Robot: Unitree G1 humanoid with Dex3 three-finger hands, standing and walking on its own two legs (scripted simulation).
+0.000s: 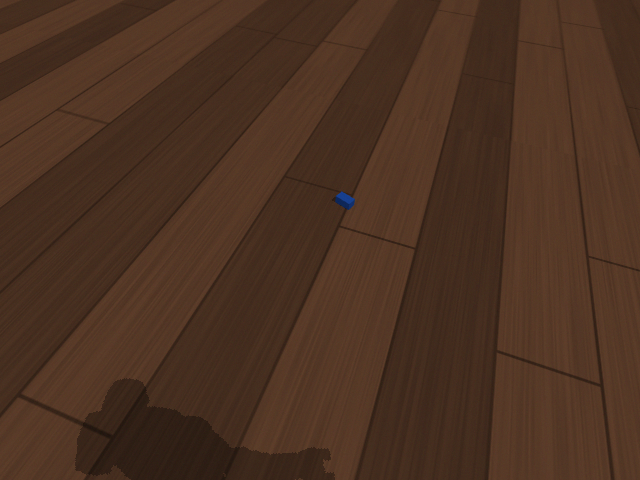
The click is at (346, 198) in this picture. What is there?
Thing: small brick
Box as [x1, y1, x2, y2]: [335, 192, 354, 209]
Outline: 340,192 336,196 335,201 348,209 353,205 354,199 343,192
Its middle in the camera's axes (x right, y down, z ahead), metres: +0.11 -0.17 +1.78
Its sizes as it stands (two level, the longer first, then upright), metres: 0.076 0.043 0.037
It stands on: the floor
